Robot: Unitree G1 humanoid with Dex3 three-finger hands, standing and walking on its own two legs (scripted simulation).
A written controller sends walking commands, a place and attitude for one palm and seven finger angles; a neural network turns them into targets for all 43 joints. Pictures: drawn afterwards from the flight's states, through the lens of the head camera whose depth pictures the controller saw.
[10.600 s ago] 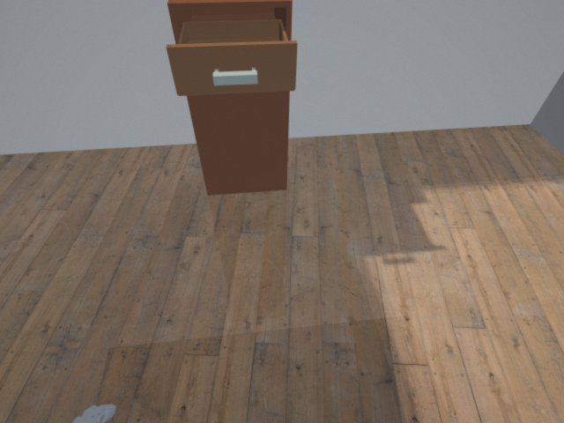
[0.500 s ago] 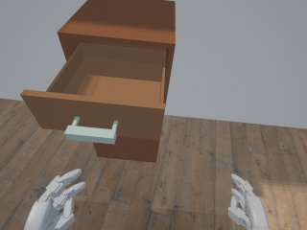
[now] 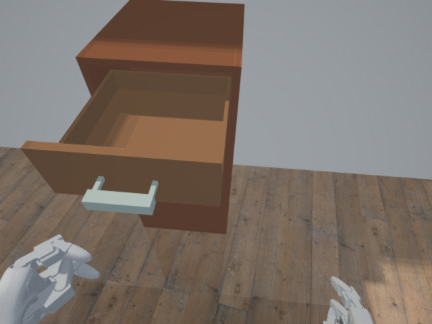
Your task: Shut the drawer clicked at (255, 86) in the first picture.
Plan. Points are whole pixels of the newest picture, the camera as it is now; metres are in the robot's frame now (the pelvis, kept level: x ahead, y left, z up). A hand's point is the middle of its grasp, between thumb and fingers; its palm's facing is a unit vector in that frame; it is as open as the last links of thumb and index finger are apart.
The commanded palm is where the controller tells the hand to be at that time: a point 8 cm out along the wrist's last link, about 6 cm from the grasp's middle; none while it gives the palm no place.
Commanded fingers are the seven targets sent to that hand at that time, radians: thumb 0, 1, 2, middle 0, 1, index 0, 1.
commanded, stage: raise the hand and make a fist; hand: left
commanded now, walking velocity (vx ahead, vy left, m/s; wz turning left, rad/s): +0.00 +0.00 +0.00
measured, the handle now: (123, 192) +0.34 +0.20 +0.07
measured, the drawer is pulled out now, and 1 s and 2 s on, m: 0.30 0.30 0.30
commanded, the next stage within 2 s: bring the fist close to the handle in 1.04 s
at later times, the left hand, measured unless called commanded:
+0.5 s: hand (81, 278) +0.16 +0.19 +0.13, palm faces -0.05 -1.00 -0.05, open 3.2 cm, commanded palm +0.11 +0.24 +0.15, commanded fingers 0.00 0.90 0.90 -1.40 -1.60 -1.40 -1.60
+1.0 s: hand (75, 282) +0.15 +0.18 +0.16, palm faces +0.05 -0.99 -0.14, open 3.3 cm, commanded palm +0.10 +0.23 +0.17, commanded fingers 0.00 0.90 0.90 -1.40 -1.60 -1.40 -1.60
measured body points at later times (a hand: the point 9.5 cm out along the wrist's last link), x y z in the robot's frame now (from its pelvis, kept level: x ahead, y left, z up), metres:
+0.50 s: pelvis +0.01 +0.04 +0.01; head -0.02 +0.03 +0.46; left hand +0.16 +0.24 +0.14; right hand +0.22 -0.15 -0.02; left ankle -0.01 +0.12 -0.69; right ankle +0.01 -0.09 -0.69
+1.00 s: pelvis +0.01 +0.00 +0.02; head -0.03 -0.02 +0.47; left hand +0.14 +0.23 +0.17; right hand +0.20 -0.21 -0.02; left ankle -0.01 +0.12 -0.69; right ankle +0.01 -0.09 -0.69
